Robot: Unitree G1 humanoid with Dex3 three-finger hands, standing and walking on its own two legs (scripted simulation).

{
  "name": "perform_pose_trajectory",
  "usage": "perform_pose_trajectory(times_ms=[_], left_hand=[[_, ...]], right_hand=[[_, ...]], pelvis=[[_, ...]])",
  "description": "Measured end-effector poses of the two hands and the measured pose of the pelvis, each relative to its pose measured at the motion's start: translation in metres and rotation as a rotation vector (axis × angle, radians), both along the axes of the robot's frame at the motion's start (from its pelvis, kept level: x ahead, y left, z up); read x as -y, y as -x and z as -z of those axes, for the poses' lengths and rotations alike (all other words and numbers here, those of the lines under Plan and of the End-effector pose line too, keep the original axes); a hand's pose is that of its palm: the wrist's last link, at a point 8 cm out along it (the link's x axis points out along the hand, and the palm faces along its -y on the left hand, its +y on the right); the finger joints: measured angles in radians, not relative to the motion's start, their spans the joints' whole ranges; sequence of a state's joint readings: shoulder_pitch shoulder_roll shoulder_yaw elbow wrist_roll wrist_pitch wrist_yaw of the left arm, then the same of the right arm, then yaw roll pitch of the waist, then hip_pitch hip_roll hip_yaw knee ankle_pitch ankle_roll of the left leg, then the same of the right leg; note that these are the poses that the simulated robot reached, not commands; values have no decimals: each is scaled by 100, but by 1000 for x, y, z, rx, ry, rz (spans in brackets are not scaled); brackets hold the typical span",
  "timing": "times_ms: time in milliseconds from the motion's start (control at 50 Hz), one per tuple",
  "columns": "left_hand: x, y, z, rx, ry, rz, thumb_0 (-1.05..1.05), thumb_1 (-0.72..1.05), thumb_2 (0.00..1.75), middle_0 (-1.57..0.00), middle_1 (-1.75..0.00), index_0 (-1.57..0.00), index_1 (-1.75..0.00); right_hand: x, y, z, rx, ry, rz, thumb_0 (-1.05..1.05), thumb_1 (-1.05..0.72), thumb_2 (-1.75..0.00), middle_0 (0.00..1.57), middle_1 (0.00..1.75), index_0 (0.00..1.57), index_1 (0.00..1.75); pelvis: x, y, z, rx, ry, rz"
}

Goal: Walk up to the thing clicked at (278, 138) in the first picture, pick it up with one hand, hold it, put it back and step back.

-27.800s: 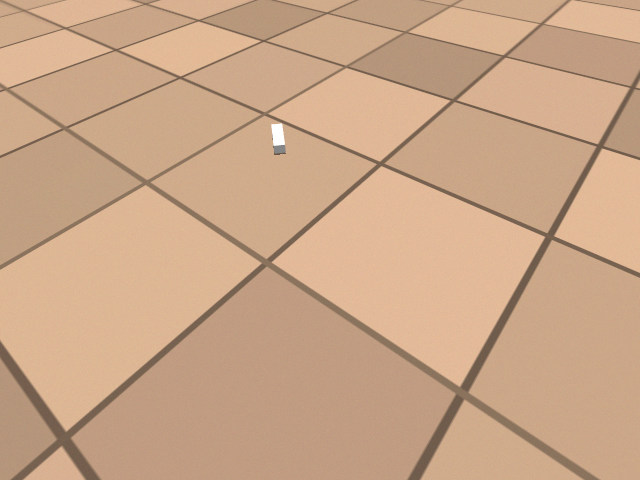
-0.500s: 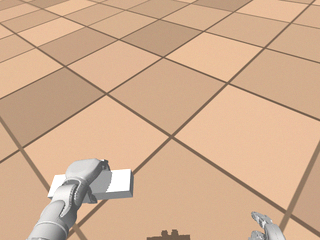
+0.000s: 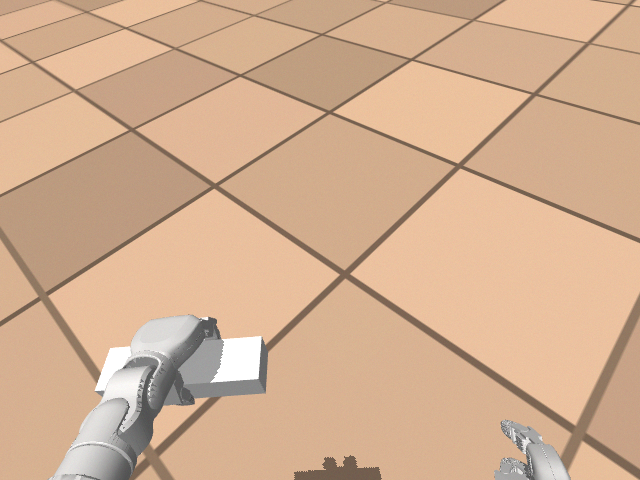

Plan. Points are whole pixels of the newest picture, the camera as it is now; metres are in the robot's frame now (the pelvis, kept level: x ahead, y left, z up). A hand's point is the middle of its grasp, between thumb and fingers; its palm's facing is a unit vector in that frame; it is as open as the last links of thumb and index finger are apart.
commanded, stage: hold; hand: left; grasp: from above
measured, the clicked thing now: (186, 370) +0.30 +0.22 -0.06
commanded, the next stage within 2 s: crouch in 0.20 s
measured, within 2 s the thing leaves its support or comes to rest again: neither
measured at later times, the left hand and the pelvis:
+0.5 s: hand (183, 368) +0.30 +0.22 -0.05, palm faces -0.45 -0.06 -0.89, open 9.6 cm; pelvis +0.01 +0.00 +0.00, yaw +0 degrees
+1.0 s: hand (217, 393) +0.34 +0.24 -0.26, palm faces -0.40 +0.05 -0.91, open 9.6 cm; pelvis -0.05 +0.01 -0.15, yaw +1 degrees
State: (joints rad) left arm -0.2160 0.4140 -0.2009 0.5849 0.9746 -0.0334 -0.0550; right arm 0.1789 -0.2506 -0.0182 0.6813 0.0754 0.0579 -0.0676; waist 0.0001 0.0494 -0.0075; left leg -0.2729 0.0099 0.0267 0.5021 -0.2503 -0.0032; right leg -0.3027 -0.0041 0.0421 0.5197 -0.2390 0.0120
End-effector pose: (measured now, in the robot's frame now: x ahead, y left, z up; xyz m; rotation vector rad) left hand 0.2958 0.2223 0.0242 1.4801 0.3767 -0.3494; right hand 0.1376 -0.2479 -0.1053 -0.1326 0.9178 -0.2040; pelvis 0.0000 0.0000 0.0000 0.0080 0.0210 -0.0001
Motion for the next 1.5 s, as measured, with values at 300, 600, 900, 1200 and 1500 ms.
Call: perform_pose_trajectory(times_ms=[300,600,900,1200,1500], left_hand=[[-2,-11,1,3,-8,6,-2,3,58,-64,-70,-67,-67],[-6,-5,44,-22,-15,5,-2,3,59,-64,-69,-67,-66],[-14,-37,177,42,-103,36,-2,4,56,-64,-70,-67,-67],[-20,-69,325,19,-103,3,-2,3,58,-64,-70,-67,-67],[-25,-91,446,8,-54,20,-2,2,60,-65,-68,-68,-65]], right_hand=[[2,-3,0,-33,4,17,1,-90,-90,20,30,20,29],[3,1,7,-81,24,-7,1,-89,-90,20,30,20,30],[28,83,104,-276,131,13,1,-90,-89,20,30,20,29],[11,175,241,-451,119,57,1,-90,-89,20,30,20,29],[17,162,320,-493,135,-56,1,-90,-89,21,30,20,29]], pelvis=[[-2,-10,-2,-7,2,-2],[-2,-7,7,-65,4,-17],[-7,33,106,-357,38,-29],[-13,71,235,-552,62,-26],[-7,69,321,-648,87,-26]])
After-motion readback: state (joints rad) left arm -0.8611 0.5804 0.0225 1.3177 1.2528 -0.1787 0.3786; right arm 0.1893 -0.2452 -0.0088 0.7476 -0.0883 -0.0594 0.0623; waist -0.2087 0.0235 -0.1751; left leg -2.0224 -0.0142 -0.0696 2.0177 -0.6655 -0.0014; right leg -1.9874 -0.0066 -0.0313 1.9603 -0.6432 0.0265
